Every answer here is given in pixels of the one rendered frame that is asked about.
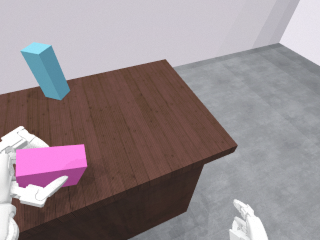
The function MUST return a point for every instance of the left robot hand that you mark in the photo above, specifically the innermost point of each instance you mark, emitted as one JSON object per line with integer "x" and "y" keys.
{"x": 32, "y": 195}

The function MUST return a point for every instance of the robot left forearm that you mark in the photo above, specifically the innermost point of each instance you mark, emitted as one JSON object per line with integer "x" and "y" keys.
{"x": 9, "y": 230}

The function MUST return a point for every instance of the sponge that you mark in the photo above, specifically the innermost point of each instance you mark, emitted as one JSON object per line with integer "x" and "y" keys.
{"x": 41, "y": 166}

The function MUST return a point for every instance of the table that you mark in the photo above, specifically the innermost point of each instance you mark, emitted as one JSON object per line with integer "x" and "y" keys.
{"x": 146, "y": 136}

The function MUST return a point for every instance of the right robot hand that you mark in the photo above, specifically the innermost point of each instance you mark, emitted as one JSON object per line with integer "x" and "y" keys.
{"x": 252, "y": 229}

